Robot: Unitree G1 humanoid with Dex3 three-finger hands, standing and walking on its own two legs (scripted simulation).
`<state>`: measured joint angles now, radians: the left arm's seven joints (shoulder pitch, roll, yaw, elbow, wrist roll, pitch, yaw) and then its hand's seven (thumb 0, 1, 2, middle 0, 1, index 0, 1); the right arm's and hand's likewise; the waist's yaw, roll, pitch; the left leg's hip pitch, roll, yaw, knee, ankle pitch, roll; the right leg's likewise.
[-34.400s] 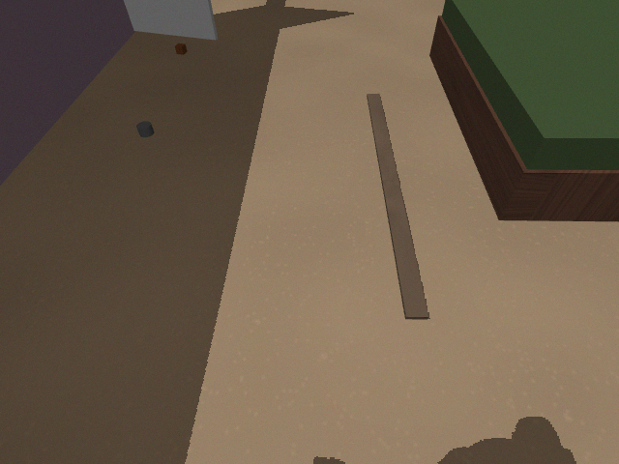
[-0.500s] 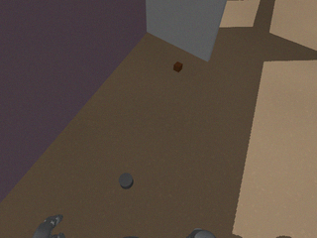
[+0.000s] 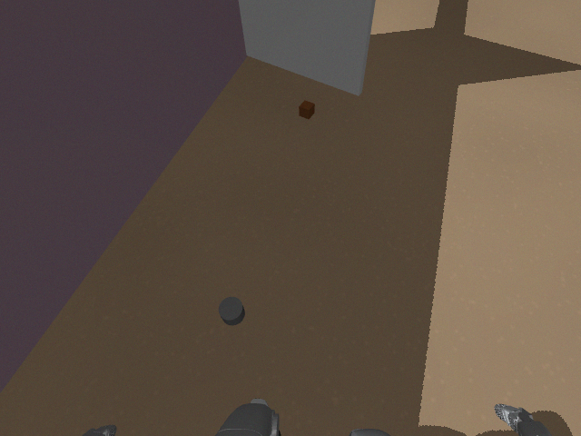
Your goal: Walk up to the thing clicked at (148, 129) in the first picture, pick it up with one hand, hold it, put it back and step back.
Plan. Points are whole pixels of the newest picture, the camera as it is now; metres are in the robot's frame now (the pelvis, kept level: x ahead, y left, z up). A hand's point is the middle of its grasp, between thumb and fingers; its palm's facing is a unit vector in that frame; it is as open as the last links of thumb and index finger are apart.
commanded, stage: step back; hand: left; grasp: from above
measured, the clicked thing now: (232, 311) +0.55 +0.25 -0.72
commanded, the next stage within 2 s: none
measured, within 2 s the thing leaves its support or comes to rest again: neither
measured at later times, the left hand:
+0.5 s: hand out of the picture -0.03 +0.27 -0.14, palm faces +0.05 -0.93 -0.37, open 7.4 cm
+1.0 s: hand out of the picture -0.20 +0.25 -0.14, palm faces +0.08 -0.90 -0.42, open 7.4 cm
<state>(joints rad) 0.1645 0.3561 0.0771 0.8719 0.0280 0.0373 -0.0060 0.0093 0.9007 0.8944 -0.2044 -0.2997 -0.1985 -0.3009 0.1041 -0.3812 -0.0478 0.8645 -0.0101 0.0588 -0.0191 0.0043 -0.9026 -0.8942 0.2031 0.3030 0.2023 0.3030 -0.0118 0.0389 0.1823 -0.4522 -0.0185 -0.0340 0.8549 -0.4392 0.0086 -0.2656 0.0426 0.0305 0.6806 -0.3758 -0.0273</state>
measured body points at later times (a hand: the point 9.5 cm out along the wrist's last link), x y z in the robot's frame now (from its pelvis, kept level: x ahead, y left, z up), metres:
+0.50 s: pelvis -0.13 +0.00 +0.01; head -0.07 +0.02 +0.45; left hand -0.03 +0.32 -0.11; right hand -0.01 -0.31 -0.10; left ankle -0.09 +0.13 -0.72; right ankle -0.16 -0.15 -0.64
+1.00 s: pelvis -0.31 -0.03 -0.01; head -0.24 -0.02 +0.44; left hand -0.20 +0.30 -0.11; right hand -0.19 -0.34 -0.13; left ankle -0.31 +0.09 -0.72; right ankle -0.21 -0.15 -0.71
